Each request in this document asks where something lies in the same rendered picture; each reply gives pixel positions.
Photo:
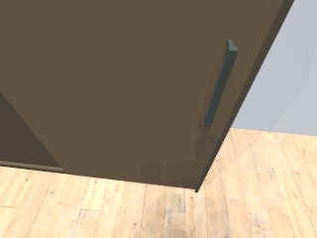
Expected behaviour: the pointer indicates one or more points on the wardrobe door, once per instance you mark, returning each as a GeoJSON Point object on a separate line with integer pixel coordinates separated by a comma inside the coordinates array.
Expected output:
{"type": "Point", "coordinates": [18, 143]}
{"type": "Point", "coordinates": [118, 89]}

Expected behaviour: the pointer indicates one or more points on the handle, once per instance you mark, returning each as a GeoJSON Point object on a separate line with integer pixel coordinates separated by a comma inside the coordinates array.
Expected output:
{"type": "Point", "coordinates": [226, 68]}

